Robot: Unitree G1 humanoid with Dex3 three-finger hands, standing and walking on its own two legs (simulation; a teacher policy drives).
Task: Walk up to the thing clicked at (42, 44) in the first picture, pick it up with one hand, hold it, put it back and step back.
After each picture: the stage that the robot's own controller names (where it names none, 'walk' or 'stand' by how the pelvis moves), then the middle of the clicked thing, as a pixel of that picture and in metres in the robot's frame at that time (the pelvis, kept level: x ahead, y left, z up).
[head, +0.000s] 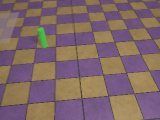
stand; (42, 38) +1.45 +0.47 -0.65
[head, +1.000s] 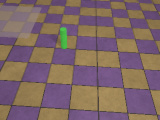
walk; (63, 38) +1.37 +0.21 -0.62
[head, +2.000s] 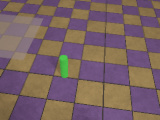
walk; (64, 66) +0.92 +0.17 -0.63
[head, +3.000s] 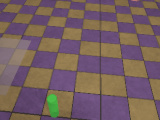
walk; (53, 106) +0.59 +0.20 -0.64
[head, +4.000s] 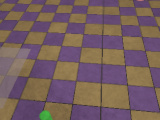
stand; out of the picture +0.47 +0.28 -0.64
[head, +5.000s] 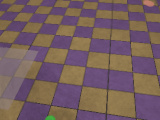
stand; out of the picture +0.45 +0.25 -0.66
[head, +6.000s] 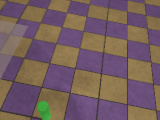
walk; (44, 111) +0.41 +0.22 -0.64
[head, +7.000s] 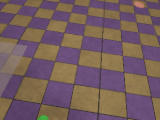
walk; out of the picture +0.42 +0.21 -0.64
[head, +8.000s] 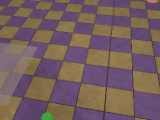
stand; out of the picture +0.44 +0.27 -0.64
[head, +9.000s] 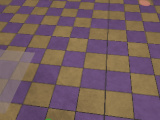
stand; out of the picture +0.43 +0.26 -0.66
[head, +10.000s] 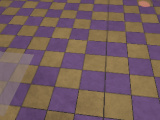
stand; out of the picture +0.42 +0.27 -0.66
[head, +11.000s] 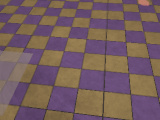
stand; out of the picture +0.41 +0.27 -0.66
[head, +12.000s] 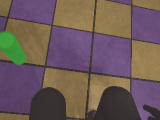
go down; (13, 50) +0.48 +0.30 -0.31
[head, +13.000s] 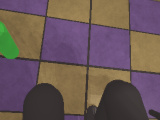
go down; (4, 43) +0.49 +0.31 -0.26
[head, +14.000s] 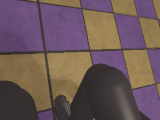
close in; out of the picture +0.47 +0.36 -0.18
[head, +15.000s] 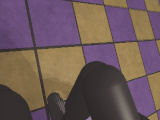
close; out of the picture +0.46 +0.37 -0.17
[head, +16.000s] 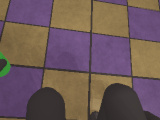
lift; out of the picture +0.38 +0.30 -0.04
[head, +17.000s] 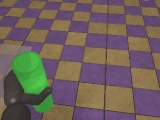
hold; (36, 87) +0.33 +0.17 +0.07
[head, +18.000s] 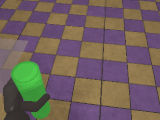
hold; (34, 94) +0.32 +0.18 +0.01
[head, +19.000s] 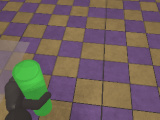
hold; (36, 92) +0.33 +0.17 +0.02
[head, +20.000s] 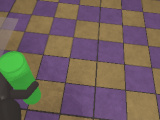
crouch; (24, 82) +0.37 +0.20 -0.03
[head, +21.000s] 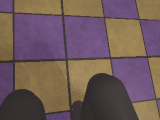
lower; out of the picture +0.51 +0.32 -0.07
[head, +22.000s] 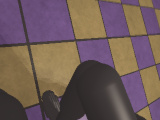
lower; out of the picture +0.46 +0.37 -0.18
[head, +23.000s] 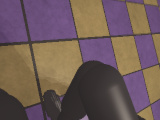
lower; out of the picture +0.46 +0.38 -0.18
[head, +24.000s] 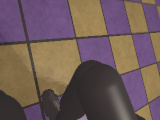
lower; out of the picture +0.46 +0.38 -0.18
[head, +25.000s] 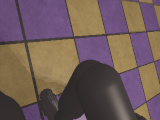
lower; out of the picture +0.47 +0.38 -0.18
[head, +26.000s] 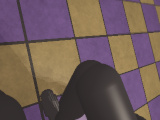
open; out of the picture +0.47 +0.38 -0.18
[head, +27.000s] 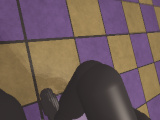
rise; out of the picture +0.46 +0.38 -0.18
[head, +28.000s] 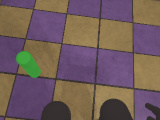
walk; (30, 66) +0.50 +0.28 -0.40
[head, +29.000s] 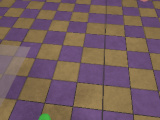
stand; out of the picture +0.44 +0.25 -0.60
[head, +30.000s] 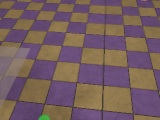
stand; out of the picture +0.44 +0.26 -0.60
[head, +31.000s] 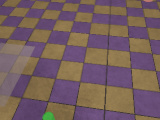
stand; out of the picture +0.45 +0.25 -0.62
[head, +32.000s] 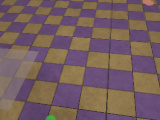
stand; out of the picture +0.46 +0.25 -0.66
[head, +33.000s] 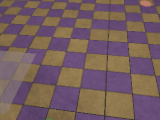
stand; out of the picture +0.43 +0.26 -0.66
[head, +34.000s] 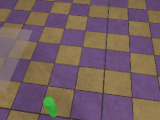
walk; (51, 107) +0.47 +0.24 -0.65
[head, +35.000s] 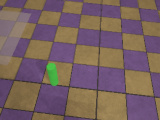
walk; (52, 75) +0.72 +0.22 -0.63
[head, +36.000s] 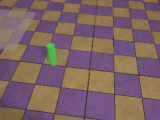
stand; (52, 54) +1.07 +0.29 -0.64
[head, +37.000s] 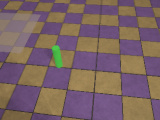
stand; (57, 57) +1.05 +0.25 -0.64
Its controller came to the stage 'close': yes
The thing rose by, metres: 0.67
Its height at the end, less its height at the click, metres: +0.00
